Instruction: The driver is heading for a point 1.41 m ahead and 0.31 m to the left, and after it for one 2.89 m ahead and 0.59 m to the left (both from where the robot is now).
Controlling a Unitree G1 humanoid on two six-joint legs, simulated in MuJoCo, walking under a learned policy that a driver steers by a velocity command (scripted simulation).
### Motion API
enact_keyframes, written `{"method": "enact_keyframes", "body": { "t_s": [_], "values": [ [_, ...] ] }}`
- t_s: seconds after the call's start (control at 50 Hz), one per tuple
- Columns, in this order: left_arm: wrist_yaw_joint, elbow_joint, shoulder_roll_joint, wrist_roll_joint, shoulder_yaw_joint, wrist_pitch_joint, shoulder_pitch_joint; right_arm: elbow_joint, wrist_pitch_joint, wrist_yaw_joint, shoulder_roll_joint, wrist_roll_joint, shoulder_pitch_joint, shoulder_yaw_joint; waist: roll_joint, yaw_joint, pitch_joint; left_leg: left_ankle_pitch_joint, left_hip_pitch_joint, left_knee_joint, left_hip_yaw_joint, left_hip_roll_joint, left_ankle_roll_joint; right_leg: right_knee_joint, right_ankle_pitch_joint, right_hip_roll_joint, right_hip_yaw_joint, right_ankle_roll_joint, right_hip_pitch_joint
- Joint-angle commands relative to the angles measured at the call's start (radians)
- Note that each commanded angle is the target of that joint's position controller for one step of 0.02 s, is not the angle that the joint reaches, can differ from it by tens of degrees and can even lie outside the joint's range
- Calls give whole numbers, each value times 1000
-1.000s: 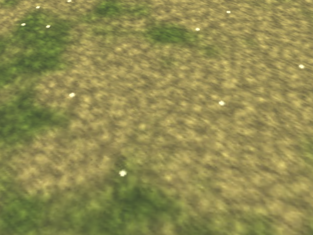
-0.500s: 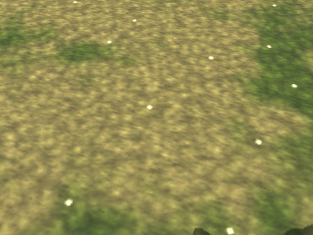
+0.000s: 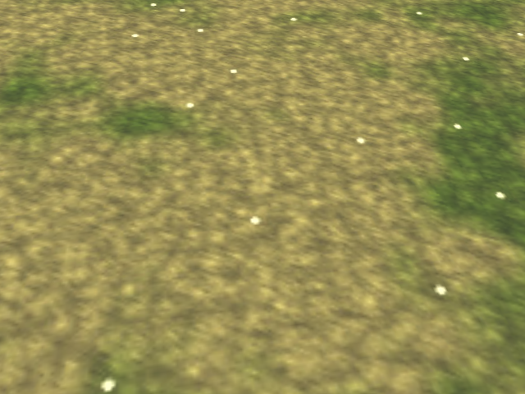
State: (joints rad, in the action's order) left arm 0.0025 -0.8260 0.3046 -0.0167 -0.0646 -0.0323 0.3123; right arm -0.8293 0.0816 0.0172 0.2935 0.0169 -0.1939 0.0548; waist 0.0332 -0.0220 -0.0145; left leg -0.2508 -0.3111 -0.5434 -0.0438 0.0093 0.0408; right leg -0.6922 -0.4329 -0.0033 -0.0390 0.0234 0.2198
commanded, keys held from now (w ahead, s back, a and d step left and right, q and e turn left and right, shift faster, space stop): w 0.38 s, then w+q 0.62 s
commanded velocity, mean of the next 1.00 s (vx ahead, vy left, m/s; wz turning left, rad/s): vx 0.48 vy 0.00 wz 0.23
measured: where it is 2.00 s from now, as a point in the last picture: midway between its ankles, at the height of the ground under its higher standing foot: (190, 224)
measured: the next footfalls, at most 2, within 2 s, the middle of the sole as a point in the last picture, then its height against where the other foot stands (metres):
right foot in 0.46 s outside the picture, level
left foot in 1.00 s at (207, 337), level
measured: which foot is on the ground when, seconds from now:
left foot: down 0.00-0.48, up 0.50-0.98, down 1.00-1.00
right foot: up 0.00-0.44, down 0.46-1.00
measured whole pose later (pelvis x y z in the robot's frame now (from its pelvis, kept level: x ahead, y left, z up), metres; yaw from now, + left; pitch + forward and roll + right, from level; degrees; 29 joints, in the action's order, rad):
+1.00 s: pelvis +0.53 +0.02 -0.02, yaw +17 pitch +1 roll -2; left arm -0.01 -0.90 0.30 -0.02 -0.08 -0.04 0.30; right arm -0.68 0.03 0.05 0.27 0.02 -0.08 0.05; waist -0.02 -0.04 0.06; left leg -0.12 -0.52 -0.60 -0.06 0.02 0.11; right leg -0.45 -0.48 -0.05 0.29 -0.04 -0.09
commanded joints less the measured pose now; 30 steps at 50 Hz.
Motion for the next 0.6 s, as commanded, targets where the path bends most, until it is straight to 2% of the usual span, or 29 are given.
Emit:
{"method": "enact_keyframes", "body": {
  "t_s": [0.02,0.04,0.08,0.16,0.22,0.3,0.34,0.38,0.4,0.42,0.44,0.46,0.48,0.5,0.52,0.54,0.56,0.58,0.6],
  "values": [
    [1,142,127,-25,-22,-55,-123,6,20,1,177,-15,-192,37,-215,100,54,-498,395,380,662,368,220,-453,-46,-43,-53,33,632],
    [2,126,122,-21,-22,-57,-112,21,25,2,147,-18,-145,28,-185,79,67,-405,369,380,564,319,188,-452,40,-72,-41,40,625],
    [5,121,99,2,-24,-58,-126,30,23,2,118,-19,-107,15,-146,59,82,-186,310,398,415,257,149,-378,165,-113,-37,32,579],
    [8,132,55,9,-15,-44,-170,15,21,-9,122,-16,-145,14,-115,62,72,126,291,433,250,206,156,-245,331,-107,6,-24,555],
    [13,160,20,7,-1,-47,-252,-1,13,-19,129,-12,-170,13,-114,82,85,240,263,440,156,175,142,-59,451,-89,30,-46,500],
    [35,197,5,-2,11,-58,-372,-32,2,-26,141,-5,-237,16,-105,119,122,250,276,441,120,192,143,110,538,-58,56,-38,436],
    [47,214,11,-6,12,-63,-409,-46,-7,-27,144,0,-256,19,-106,117,138,285,333,419,123,224,141,155,514,-52,48,-17,443],
    [57,222,32,-6,8,-68,-410,-53,-16,-30,155,4,-253,26,-114,92,130,388,398,372,123,252,128,187,453,-43,45,15,424],
    [57,219,50,-3,1,-69,-388,-54,-20,-32,162,4,-252,29,-122,71,107,517,415,324,131,256,119,195,414,-25,50,30,366],
    [53,207,75,0,-11,-70,-327,-53,-25,-34,177,3,-244,34,-142,31,59,701,426,243,133,251,110,194,372,5,67,48,268],
    [43,168,114,0,-33,-69,-182,-49,-33,-34,177,0,-225,32,-141,-51,-35,833,392,78,109,215,89,218,384,32,90,78,70],
    [29,123,164,6,-53,-66,7,-30,-33,-36,154,-11,-213,20,-122,-134,-176,692,211,-161,97,171,58,166,400,-58,7,122,-258],
    [22,99,267,30,-78,-60,121,-2,-18,-27,19,-15,-340,-17,120,-91,-363,174,-213,-576,50,6,-14,183,215,-348,-435,263,-695],
    [23,95,181,24,-53,-57,127,-27,3,-24,47,5,-337,-14,193,-103,-444,-313,-321,-737,194,-46,-15,351,85,-423,-695,286,-687],
    [19,95,125,17,-33,-57,52,7,10,-21,143,38,-228,17,131,-100,-244,-266,-405,-792,201,14,-7,390,38,-383,-543,226,-535],
    [17,97,98,13,-25,-58,-21,28,12,-24,145,41,-160,19,80,-70,-122,-175,-402,-759,161,66,-2,420,96,-349,-400,196,-373],
    [19,91,66,17,-17,-63,-77,32,8,-29,129,25,-129,21,36,-36,-47,-108,-367,-705,152,98,-5,461,176,-308,-298,178,-236],
    [21,87,45,25,-12,-74,-116,23,-6,-32,112,17,-153,27,65,3,-19,-55,-302,-662,162,129,-7,496,238,-271,-206,160,-146],
    [23,80,36,30,-13,-81,-141,11,-22,-31,86,19,-183,25,77,26,-7,-28,-251,-651,161,141,-12,528,264,-251,-151,158,-86]
  ]
}}
Velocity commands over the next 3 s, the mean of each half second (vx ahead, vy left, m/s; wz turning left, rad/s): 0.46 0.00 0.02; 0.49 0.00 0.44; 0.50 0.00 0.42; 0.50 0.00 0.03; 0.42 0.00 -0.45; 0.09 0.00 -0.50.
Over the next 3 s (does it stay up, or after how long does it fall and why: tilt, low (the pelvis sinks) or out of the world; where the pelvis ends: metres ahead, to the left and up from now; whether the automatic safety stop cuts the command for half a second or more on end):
stays up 1.38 0.39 -0.01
